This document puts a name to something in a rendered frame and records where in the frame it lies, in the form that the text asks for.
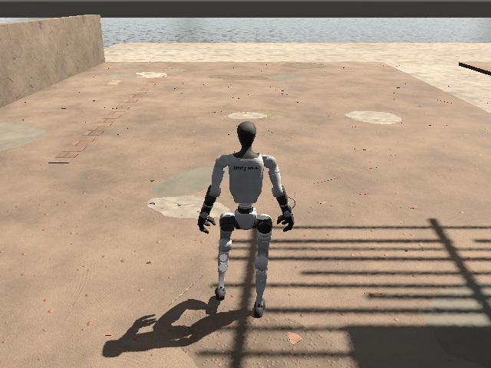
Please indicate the robot left upper arm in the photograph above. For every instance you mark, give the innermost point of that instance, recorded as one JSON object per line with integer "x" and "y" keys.
{"x": 221, "y": 162}

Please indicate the robot right foot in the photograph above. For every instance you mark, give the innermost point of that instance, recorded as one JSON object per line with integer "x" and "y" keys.
{"x": 258, "y": 312}

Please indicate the robot right upper arm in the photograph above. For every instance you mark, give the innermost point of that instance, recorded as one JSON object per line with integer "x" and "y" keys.
{"x": 274, "y": 175}

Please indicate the robot head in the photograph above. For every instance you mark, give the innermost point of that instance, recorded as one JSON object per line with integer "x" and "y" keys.
{"x": 246, "y": 134}

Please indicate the left robot hand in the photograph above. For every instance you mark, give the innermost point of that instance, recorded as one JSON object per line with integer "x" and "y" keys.
{"x": 202, "y": 222}

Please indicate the right robot hand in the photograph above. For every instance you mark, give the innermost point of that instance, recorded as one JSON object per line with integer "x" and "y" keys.
{"x": 289, "y": 220}

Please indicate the left robot forearm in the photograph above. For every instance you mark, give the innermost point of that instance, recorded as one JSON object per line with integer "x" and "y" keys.
{"x": 207, "y": 205}

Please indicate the right robot forearm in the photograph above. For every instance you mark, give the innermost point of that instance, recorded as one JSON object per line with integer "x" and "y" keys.
{"x": 284, "y": 204}

